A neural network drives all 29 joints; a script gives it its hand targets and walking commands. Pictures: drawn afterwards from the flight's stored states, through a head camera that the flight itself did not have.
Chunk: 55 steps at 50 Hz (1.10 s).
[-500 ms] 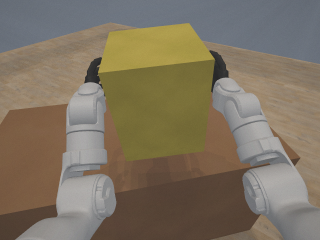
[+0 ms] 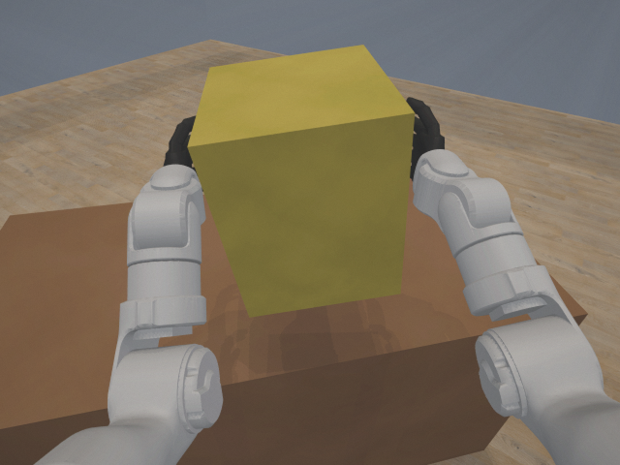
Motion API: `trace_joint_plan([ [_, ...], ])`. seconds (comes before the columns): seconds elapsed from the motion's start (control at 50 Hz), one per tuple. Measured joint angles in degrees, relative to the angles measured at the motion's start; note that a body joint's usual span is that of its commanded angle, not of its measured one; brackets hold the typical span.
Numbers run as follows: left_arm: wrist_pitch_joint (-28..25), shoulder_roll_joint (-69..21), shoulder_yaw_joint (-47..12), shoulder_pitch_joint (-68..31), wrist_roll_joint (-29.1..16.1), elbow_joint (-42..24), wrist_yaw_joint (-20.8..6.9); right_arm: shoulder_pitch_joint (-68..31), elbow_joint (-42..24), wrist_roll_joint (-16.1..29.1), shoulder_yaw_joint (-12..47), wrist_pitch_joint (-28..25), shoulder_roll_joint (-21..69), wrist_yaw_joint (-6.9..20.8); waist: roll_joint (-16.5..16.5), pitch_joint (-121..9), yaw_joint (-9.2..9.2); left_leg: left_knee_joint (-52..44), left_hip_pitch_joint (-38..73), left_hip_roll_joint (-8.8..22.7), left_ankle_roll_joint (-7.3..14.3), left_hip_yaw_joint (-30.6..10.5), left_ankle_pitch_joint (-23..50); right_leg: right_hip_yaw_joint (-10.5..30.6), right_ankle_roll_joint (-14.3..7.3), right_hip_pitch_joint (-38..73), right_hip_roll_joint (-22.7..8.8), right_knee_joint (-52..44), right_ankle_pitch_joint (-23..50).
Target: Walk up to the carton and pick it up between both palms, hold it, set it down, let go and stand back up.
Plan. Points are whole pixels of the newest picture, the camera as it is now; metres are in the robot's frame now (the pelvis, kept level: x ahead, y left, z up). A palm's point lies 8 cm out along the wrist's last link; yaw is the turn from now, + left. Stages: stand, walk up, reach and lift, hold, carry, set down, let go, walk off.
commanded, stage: hold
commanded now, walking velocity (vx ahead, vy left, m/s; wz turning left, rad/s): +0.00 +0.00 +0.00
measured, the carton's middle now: (306, 181) +0.39 +0.00 +0.21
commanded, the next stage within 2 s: set down in 1.38 s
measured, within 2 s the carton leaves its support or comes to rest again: neither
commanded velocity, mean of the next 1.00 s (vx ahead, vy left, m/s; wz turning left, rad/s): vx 0.00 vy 0.00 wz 0.00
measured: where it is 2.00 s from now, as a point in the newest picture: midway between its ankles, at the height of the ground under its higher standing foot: outside the picture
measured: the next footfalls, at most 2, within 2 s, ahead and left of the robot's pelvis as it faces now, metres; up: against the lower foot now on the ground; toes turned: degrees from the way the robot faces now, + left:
none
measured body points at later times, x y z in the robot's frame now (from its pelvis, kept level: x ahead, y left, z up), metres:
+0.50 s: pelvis -0.01 -0.01 +0.00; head -0.09 +0.01 +0.44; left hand +0.36 +0.15 +0.26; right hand +0.36 -0.15 +0.26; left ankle +0.02 +0.12 -0.75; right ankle -0.02 -0.11 -0.75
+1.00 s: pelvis -0.01 +0.00 +0.00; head -0.08 +0.02 +0.44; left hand +0.38 +0.15 +0.26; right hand +0.38 -0.14 +0.26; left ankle +0.02 +0.12 -0.75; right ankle -0.02 -0.11 -0.75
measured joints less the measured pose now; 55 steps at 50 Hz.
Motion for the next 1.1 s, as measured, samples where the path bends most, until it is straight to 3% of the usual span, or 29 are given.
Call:
trace_joint_plan([
  [0.24, 1.83, -1.81, 0.03, 3.45, -0.36, -8.99, 0.76, 3.21, -7.91, 0.96, 0.58, 1.32, -0.48, -0.72, 1.42, 1.29, -0.37, -0.48, -0.2, 0.02, -0.03, 0.11, 0.29, 0.71, 0.03, -0.53, 0.16, -0.15, 0.29],
  [0.34, 2.44, -2.13, 1.13, 3.93, 0.4, -10.99, -0.71, 3.77, -9.45, 0.52, 0.48, 1.86, 0.43, -1.47, 1.46, 1.47, -0.42, -0.88, 1.16, 0.01, -0.12, 0.13, 0.43, 0.96, -0.06, 0.42, 0.21, 0.21, 0.11],
  [0.46, 2.4, -1.98, 2.39, 2.57, 1.84, -8.64, -2.18, 3.18, -8.01, -1.14, -0.37, 2.58, 1.58, -1.5, 0.78, 0.62, 0.05, -1.67, 2.37, -0.02, -0.26, 0.2, 1.05, 1.21, -0.25, 1.03, 0.23, 0.58, 0.16],
  [0.58, 1.03, -0.8, 3.54, -1.35, 2.9, -0.71, -2.89, -0.24, -1.34, -3.92, -3.19, 2.22, 2.94, 0.09, -0.19, -0.28, 0.6, -1.82, 2.08, -0.05, -0.35, 0.01, 1.74, 1.16, -0.45, 0.36, 0.27, 1.32, 0.34],
  [0.84, -1.75, 2.08, 2.37, -8.5, 2.03, 10.68, -1.39, -5.82, 8.53, -5.35, -5.06, -0.71, 2.09, 2.11, -0.41, -2.18, 1.37, -1.82, -1.67, -0.44, -0.13, -0.49, 2.83, 1.02, -0.26, -3.4, 0.05, 1.68, 1.07],
  [0.98, -2.29, 2.09, 0.89, -7.54, 0.6, 10.15, -0.33, -4.55, 7.07, -2.8, -1.86, -0.77, 0.34, 1.34, 0.1, -1.44, 1.15, -1.06, -1.61, -0.33, -0.06, -0.76, 1.96, 1.0, -0.14, -2.42, 0.27, 0.53, 1.17],
  [1.1, -1.91, 0.68, 0.15, -3.6, -0.31, 5.36, 0.61, -2.24, 3.5, -0.67, -0.48, 0.09, -0.51, 0.42, 0.65, -1.62, 0.91, 0.09, -1.79, -0.13, -0.07, -0.86, 0.72, 1.13, -0.13, -1.96, 0.55, 0.24, 0.74],
])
